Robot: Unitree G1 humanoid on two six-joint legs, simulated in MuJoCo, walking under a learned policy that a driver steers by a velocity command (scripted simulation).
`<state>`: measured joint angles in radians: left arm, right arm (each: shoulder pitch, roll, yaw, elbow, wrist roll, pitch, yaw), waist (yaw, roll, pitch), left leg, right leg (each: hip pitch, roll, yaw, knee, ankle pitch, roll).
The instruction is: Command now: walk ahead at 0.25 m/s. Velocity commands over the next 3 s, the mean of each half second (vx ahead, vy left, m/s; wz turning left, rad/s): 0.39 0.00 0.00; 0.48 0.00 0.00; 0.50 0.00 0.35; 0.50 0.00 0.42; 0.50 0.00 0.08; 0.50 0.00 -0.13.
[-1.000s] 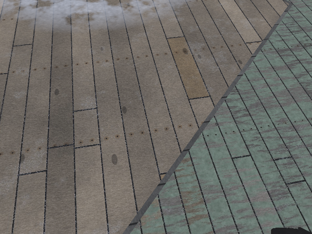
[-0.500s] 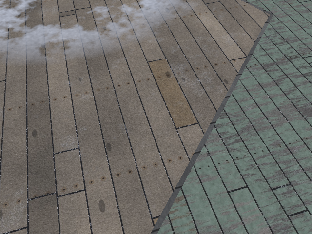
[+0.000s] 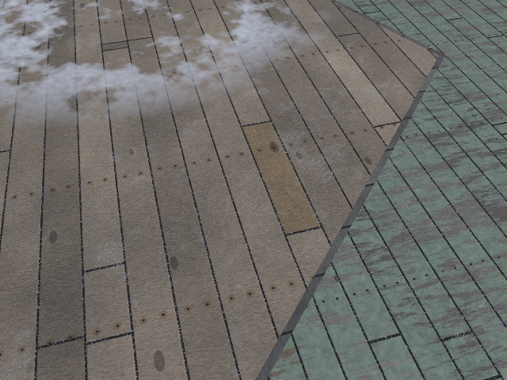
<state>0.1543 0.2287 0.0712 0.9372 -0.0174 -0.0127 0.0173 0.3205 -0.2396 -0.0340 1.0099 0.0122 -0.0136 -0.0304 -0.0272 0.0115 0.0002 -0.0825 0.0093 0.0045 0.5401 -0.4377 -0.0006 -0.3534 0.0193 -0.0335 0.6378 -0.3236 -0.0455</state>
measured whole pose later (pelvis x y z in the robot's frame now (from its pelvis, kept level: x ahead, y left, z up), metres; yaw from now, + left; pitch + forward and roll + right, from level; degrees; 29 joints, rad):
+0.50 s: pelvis +0.16 -0.01 +0.02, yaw +0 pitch +1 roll -1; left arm 0.40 0.22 0.05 1.04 -0.01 -0.08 0.01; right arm 0.05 -0.25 -0.06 0.88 0.02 -0.07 0.01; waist 0.08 0.03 0.01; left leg -0.63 0.11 -0.01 0.64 0.01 0.00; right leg 0.07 0.04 -0.05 0.17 -0.25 -0.03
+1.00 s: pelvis +0.43 +0.06 +0.02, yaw +0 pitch +1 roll +1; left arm 0.08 0.27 0.07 0.91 -0.01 -0.07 0.00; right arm 0.36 -0.23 -0.05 1.00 0.00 -0.09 0.00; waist -0.06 -0.04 0.00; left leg -0.03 -0.07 0.06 0.19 -0.18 0.06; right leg -0.70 -0.14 0.04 0.73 0.06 -0.01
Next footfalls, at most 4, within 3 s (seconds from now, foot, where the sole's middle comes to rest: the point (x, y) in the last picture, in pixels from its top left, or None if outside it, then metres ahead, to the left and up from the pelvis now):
0.64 left None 0.42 0.14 -0.76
1.20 right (293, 309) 0.74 -0.10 -0.76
1.74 left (188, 251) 0.96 0.22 -0.76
2.28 right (209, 164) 1.36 0.17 -0.76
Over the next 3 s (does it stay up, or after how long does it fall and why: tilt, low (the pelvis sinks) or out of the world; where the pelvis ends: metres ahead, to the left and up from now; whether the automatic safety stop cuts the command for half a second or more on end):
stays up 1.47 0.41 0.02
